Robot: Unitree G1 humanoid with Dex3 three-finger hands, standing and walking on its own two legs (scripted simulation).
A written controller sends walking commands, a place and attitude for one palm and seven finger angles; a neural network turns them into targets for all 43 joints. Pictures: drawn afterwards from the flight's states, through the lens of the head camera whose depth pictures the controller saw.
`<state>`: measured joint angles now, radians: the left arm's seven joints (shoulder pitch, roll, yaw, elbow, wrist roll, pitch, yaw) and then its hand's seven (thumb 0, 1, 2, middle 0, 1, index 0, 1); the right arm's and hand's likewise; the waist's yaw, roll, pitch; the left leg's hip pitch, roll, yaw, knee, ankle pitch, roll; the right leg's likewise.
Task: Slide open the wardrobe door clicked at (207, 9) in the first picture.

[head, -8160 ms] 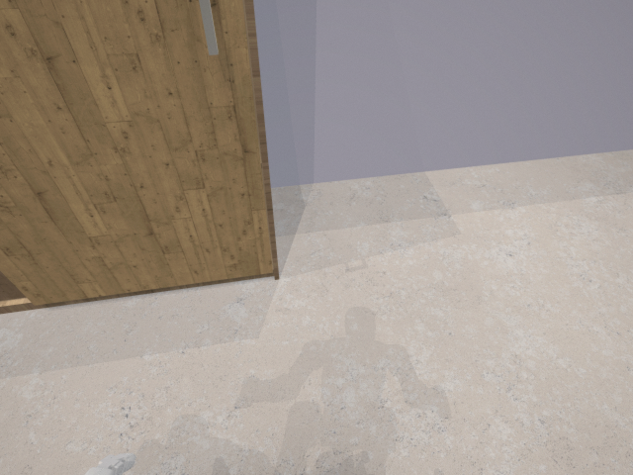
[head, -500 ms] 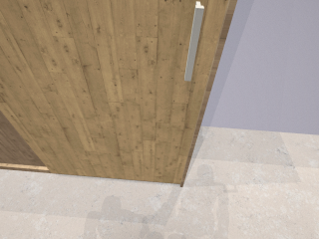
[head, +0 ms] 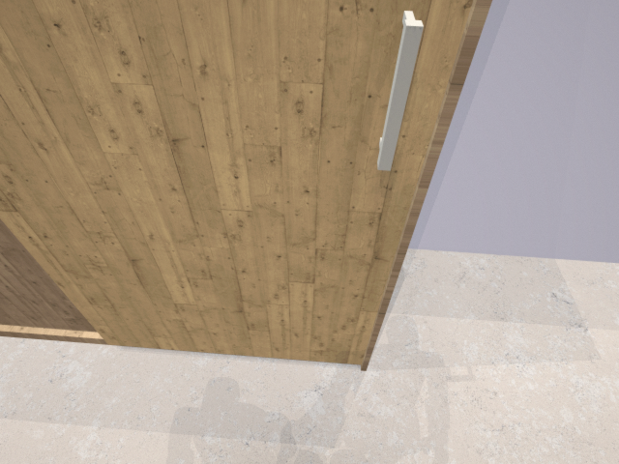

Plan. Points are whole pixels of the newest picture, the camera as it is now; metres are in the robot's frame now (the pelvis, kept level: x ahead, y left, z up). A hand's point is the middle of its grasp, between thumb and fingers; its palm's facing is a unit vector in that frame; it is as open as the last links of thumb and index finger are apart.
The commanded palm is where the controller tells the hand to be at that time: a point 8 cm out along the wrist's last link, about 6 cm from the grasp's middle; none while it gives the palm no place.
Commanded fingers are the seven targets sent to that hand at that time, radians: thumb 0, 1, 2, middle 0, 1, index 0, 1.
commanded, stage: come to a stop and stand still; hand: right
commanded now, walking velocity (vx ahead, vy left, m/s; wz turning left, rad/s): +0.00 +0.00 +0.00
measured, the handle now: (395, 97) +0.53 -0.07 +0.23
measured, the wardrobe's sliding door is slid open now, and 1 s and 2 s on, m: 0.00 0.00 0.00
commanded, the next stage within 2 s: look again from close up in 0.36 s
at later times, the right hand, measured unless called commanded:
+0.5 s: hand out of the picture +0.00 -0.15 -0.17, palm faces +0.02 +0.98 -0.19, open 7.3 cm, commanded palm none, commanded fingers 0.00 -0.90 -0.90 0.20 0.30 0.20 0.30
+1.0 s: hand out of the picture +0.02 -0.16 -0.17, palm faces +0.01 +0.97 -0.23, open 7.4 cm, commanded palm none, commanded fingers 0.00 -0.90 -0.90 0.20 0.30 0.20 0.30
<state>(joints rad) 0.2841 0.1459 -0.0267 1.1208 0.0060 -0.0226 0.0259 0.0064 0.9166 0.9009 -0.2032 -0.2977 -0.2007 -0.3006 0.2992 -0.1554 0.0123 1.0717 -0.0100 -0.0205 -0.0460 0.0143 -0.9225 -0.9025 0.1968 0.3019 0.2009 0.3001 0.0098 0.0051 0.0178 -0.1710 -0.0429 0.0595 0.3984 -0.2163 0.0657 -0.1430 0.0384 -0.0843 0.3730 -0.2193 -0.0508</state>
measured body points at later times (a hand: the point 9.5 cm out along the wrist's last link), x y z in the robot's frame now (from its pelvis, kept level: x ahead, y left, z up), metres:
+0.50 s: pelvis +0.00 +0.02 +0.00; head +0.01 +0.02 +0.45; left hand +0.00 +0.24 -0.16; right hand +0.00 -0.20 -0.16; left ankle +0.00 +0.07 -0.74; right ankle -0.01 -0.08 -0.74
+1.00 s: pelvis +0.00 +0.03 +0.00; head +0.01 +0.03 +0.45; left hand +0.00 +0.26 -0.16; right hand +0.02 -0.21 -0.15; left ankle +0.00 +0.07 -0.74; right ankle -0.01 -0.08 -0.74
